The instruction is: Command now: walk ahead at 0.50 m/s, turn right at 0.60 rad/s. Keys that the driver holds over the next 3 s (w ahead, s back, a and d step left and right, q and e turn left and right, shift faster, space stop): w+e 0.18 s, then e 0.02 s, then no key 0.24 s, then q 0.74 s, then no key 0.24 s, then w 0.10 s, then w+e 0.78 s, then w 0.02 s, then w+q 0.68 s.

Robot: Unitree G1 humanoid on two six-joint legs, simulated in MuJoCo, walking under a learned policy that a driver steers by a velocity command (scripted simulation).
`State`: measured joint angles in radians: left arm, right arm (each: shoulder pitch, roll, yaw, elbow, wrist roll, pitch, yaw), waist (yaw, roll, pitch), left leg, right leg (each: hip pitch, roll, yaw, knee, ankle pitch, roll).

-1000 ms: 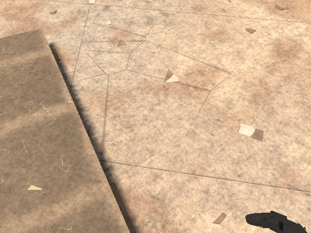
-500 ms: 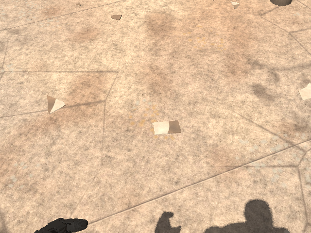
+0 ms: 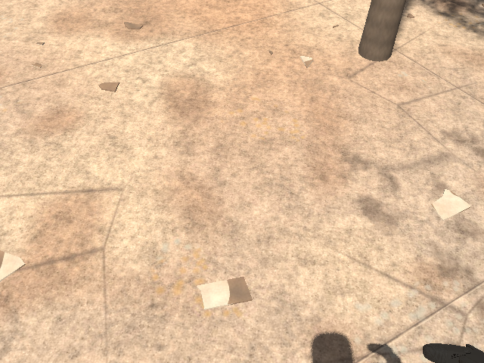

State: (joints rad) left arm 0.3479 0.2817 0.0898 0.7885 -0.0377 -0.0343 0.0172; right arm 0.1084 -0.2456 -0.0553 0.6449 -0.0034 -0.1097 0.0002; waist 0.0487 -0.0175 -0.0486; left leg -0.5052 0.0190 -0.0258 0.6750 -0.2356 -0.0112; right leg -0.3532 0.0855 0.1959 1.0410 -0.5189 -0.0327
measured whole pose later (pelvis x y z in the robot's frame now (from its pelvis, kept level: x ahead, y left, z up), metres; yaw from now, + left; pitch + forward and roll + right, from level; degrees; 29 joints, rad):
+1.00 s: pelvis +0.23 +0.00 +0.03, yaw +2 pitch +2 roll -3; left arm 0.05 0.30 0.11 0.79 0.00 0.04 0.06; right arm 0.21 -0.28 -0.07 0.81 0.00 0.01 -0.02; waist -0.03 -0.02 0.04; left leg -0.29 -0.01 -0.03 0.50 -0.24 0.05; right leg -0.54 0.03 0.02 1.04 -0.43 0.04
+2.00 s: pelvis +0.38 +0.01 +0.03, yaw +1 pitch +1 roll +1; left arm 0.16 0.31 0.07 0.82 -0.03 -0.04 -0.03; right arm 0.34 -0.26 -0.06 0.88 -0.01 -0.09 -0.01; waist -0.06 -0.04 0.03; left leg 0.07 -0.01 0.14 0.20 -0.28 0.00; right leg -0.67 -0.09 0.05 0.86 -0.08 -0.01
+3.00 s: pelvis +0.97 -0.07 +0.03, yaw +4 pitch +2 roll +1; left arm 0.12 0.30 0.02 0.67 0.02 -0.09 0.00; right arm 0.31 -0.29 -0.05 0.69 0.01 -0.05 0.01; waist -0.04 -0.02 0.04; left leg -0.21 -0.12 -0.09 0.36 -0.17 0.08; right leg -0.64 -0.09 0.10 0.86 -0.21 0.07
